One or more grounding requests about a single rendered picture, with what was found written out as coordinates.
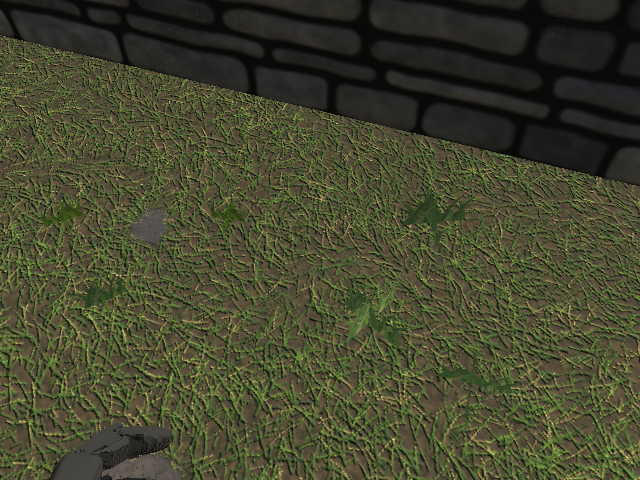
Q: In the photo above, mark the robot left hand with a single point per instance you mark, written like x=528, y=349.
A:
x=108, y=448

